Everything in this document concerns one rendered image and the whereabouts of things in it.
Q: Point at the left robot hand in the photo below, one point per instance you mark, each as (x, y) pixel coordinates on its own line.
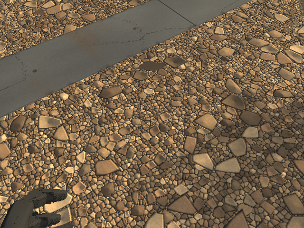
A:
(21, 215)

